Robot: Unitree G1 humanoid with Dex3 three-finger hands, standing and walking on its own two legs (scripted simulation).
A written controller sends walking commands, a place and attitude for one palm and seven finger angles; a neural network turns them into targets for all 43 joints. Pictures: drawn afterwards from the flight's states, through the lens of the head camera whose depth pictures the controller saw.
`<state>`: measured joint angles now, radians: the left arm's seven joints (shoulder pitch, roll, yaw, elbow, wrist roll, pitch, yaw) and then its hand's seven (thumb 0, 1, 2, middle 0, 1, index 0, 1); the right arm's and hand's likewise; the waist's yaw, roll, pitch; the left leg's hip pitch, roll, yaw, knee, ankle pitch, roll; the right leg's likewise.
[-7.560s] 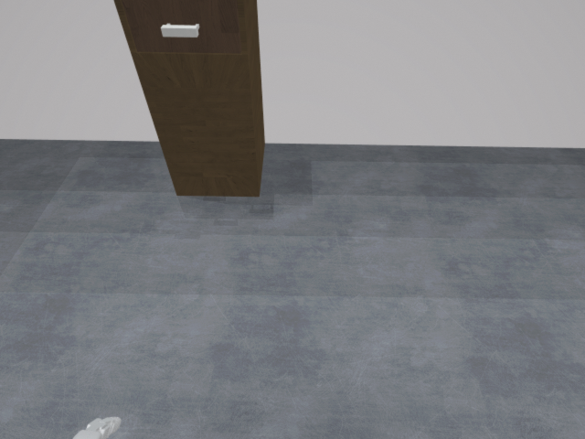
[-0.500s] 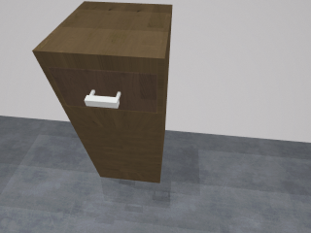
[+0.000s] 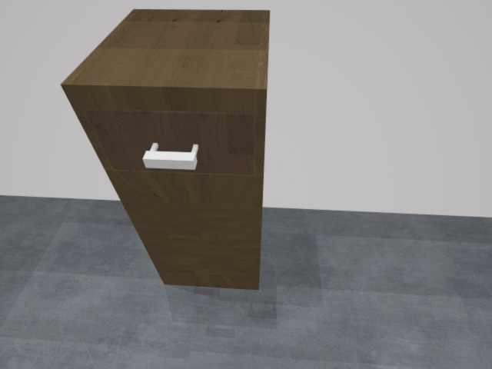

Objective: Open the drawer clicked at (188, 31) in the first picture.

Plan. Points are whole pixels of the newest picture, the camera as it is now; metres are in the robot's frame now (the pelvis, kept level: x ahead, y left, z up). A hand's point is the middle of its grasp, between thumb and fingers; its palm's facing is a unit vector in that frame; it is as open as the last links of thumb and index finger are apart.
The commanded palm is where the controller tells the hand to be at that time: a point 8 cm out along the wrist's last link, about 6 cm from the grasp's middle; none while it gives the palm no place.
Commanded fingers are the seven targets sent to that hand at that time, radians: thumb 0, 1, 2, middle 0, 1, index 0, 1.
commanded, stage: look again from close up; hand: left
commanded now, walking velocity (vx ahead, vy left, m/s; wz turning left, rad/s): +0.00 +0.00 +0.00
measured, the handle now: (172, 153) +0.55 +0.20 +0.03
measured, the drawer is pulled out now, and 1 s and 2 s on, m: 0.00 0.00 0.00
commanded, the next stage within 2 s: raise the hand with hooked fingers in 0.08 s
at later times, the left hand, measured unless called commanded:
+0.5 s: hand (149, 308) +0.22 +0.18 -0.01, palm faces +0.03 -0.43 -0.90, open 8.1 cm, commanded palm +0.14 +0.21 -0.01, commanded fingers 0.00 0.50 0.73 -0.23 -0.56 -0.23 -0.56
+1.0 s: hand (134, 287) +0.23 +0.19 +0.03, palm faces +0.02 -0.07 -1.00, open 11.0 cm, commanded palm +0.20 +0.20 +0.08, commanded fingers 0.00 -0.08 0.48 -0.27 -0.93 -0.27 -0.93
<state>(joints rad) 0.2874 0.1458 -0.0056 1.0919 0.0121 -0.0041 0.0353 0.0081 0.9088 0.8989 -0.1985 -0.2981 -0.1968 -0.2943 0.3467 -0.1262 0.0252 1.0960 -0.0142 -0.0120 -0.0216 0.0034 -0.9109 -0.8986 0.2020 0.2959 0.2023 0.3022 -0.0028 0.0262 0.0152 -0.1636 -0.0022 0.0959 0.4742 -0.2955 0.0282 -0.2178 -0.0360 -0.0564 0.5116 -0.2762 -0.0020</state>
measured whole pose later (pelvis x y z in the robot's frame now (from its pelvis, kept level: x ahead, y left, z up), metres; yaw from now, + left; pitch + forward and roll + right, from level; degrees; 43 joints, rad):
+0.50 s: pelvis -0.01 -0.01 -0.02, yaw -2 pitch +6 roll +2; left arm 0.36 0.25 -0.09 -0.02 0.76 0.04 0.33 0.02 0.74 0.82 -0.21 -0.42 -0.20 -0.41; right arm 0.11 -0.28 -0.06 0.62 -0.02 -0.12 -0.01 0.01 -0.91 -0.90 0.20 0.30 0.20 0.30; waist 0.02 0.04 -0.11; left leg -0.39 0.01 0.14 0.65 -0.36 0.01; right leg -0.49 -0.03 -0.01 0.72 -0.35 -0.02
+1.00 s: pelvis -0.01 -0.05 -0.02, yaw -2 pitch +6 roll +3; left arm 0.27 0.42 -0.01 -0.09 0.95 0.02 0.24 0.00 0.13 0.57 -0.27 -0.79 -0.27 -0.78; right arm 0.12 -0.20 0.03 0.58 -0.03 0.12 0.01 0.01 -0.90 -0.90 0.21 0.30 0.21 0.30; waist 0.07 0.06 -0.05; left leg -0.42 0.02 0.05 0.68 -0.37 -0.02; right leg -0.51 0.00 -0.03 0.76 -0.37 -0.06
